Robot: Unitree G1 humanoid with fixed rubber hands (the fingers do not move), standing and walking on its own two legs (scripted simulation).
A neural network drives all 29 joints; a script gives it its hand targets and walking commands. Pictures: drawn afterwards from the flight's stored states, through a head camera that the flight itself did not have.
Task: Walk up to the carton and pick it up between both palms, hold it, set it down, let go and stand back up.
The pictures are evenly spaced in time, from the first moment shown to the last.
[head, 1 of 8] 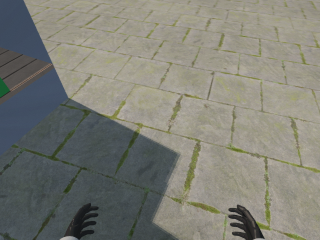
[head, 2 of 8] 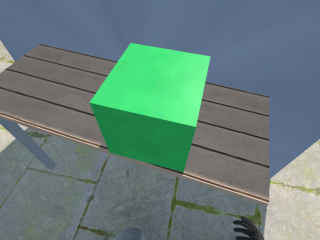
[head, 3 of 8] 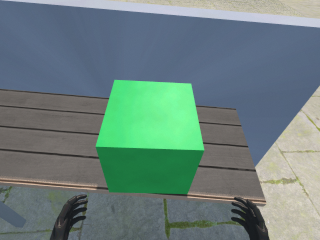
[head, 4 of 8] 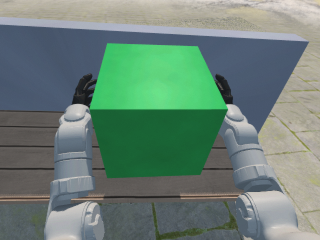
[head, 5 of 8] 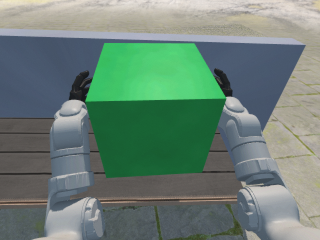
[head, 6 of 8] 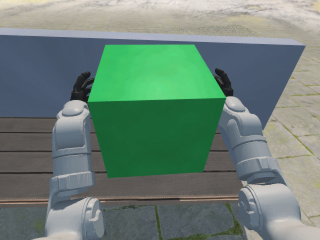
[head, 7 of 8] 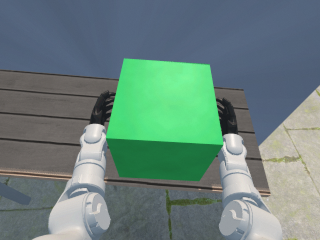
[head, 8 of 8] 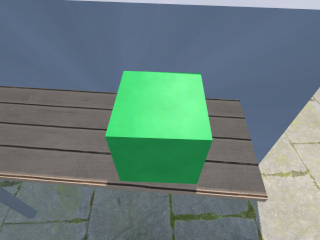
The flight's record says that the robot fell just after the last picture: no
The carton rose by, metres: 0.21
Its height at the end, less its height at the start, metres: +0.00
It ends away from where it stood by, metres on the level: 0.04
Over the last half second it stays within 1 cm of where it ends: yes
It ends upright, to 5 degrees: yes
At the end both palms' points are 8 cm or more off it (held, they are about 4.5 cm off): yes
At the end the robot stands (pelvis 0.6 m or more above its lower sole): yes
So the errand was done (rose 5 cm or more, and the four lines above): yes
